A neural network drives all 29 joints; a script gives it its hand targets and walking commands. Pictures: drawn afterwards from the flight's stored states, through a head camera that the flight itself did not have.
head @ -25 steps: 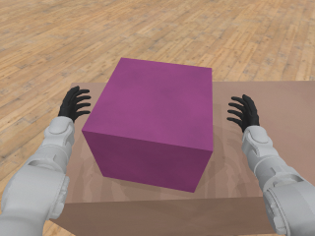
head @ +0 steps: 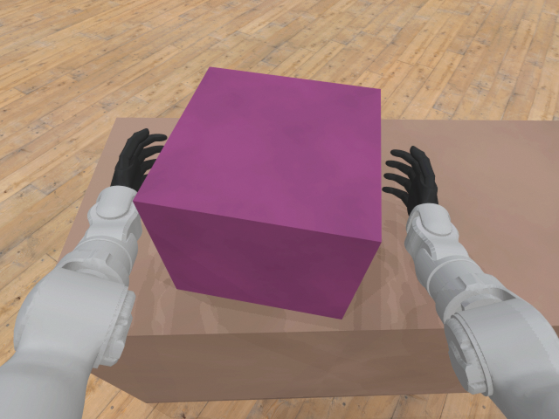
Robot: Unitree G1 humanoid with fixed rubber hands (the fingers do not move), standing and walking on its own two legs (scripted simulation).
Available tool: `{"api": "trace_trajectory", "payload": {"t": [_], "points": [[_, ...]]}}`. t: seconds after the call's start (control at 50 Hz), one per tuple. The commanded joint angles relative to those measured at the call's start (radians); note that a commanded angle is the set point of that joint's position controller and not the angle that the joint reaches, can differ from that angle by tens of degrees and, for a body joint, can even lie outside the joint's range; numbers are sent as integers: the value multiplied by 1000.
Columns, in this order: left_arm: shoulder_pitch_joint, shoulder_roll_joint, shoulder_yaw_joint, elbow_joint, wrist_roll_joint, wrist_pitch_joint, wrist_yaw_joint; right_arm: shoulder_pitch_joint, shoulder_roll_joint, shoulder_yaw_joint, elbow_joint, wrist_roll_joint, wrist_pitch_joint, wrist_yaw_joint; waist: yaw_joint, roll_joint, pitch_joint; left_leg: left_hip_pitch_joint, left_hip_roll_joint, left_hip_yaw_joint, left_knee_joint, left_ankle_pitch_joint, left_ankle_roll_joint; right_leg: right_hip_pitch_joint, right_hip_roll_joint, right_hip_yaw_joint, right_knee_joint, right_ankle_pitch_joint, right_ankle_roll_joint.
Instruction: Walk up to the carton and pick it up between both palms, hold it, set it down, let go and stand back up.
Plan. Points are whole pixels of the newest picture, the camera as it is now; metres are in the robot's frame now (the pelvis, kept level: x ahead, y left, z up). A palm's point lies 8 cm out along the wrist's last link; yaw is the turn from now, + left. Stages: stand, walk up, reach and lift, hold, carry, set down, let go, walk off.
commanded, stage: reach and lift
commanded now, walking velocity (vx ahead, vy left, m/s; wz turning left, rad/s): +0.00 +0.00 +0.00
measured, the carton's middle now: (275, 192) +0.48 -0.03 +0.03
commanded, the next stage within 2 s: none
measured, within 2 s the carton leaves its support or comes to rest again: leaves its support in 1.96 s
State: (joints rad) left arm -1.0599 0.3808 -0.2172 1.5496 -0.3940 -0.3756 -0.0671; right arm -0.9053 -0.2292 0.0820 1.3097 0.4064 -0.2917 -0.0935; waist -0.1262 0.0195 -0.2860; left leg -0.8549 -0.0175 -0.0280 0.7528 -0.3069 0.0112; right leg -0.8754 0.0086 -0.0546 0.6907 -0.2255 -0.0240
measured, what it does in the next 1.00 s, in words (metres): stands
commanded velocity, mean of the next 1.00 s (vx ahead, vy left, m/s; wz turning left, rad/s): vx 0.00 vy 0.00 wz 0.00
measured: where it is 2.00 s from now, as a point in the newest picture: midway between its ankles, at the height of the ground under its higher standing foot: outside the picture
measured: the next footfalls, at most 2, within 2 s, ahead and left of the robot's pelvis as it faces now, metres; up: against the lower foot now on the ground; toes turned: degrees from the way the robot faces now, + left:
none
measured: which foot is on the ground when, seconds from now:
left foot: down 0.00-1.00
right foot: down 0.00-1.00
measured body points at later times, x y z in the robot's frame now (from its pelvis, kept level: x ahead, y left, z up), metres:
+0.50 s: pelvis +0.01 +0.01 +0.01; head +0.07 +0.03 +0.45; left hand +0.49 +0.17 +0.09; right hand +0.43 -0.22 +0.08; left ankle +0.01 +0.11 -0.70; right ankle +0.04 -0.11 -0.70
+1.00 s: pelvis +0.01 +0.00 +0.01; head +0.08 +0.02 +0.45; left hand +0.49 +0.16 +0.09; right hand +0.43 -0.22 +0.08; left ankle +0.01 +0.11 -0.70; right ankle +0.04 -0.11 -0.70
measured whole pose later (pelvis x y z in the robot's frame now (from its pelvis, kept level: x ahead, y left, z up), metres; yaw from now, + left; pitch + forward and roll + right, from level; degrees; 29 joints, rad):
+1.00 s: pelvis +0.01 +0.00 +0.01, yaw +0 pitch +22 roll -1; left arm -1.03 0.29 -0.05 1.53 -0.20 -0.40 -0.03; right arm -0.90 -0.16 -0.11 1.35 0.24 -0.34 -0.17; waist -0.11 0.01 -0.27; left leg -0.77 -0.01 -0.03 0.69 -0.30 0.01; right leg -0.78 0.01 -0.06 0.61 -0.20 -0.02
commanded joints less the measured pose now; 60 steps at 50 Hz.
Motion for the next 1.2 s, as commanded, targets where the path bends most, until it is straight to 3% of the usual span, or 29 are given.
{"api": "trace_trajectory", "payload": {"t": [0.0, 0.12, 0.24, 0.4, 0.56, 0.86, 1.06, 1.14, 1.18], "points": [[-413, 50, 28, -90, 31, -35, 4, -374, -96, -60, -132, -59, -45, -27, -29, 59, -495, 313, -9, 13, -52, 230, -64, 300, -12, 7, -69, 191, 40], [-399, 8, 71, -92, 98, -31, 25, -355, -76, -107, -69, -102, -67, -51, -31, 96, -483, 391, 7, 4, -55, 300, -94, 279, 4, -14, -88, 210, 26], [-390, -16, 95, -113, 127, -37, 32, -349, -58, -94, -63, -87, -86, -46, -14, 111, -480, 452, 12, -1, -48, 394, -108, 273, 11, -19, -104, 244, 21], [-393, -40, 102, -117, 141, -38, 43, -357, -46, -92, -56, -86, -88, -37, -2, 112, -461, 461, 21, -5, -60, 391, -105, 257, 7, -21, -112, 213, 16], [-392, -65, 109, -111, 143, -44, 42, -371, -14, -95, -67, -104, -82, -35, 0, 73, -464, 424, 19, 0, -61, 372, -87, 284, -1, -12, -104, 223, 21], [-397, -117, 152, -144, 187, -52, 35, -374, 76, -135, -105, -170, -74, -38, 7, 55, -461, 381, 13, 16, -92, 319, -65, 348, -16, 3, -123, 207, 24], [-400, -195, 216, -173, 266, -62, 18, -359, 166, -211, -121, -274, -83, -20, 9, 56, -437, 433, 16, 20, -130, 346, -66, 387, -16, -6, -161, 223, 21], [-389, -292, 289, -197, 367, -74, -15, -337, 290, -275, -146, -389, -106, 16, 17, 61, -415, 482, 15, 31, -167, 376, -69, 452, -19, -14, -196, 267, 24], [-387, -435, 307, -194, 442, -87, -53, -337, 456, -301, -158, -496, -124, 59, 15, 61, -383, 516, 16, 33, -195, 385, -72, 497, -19, -26, -223, 292, 25]]}}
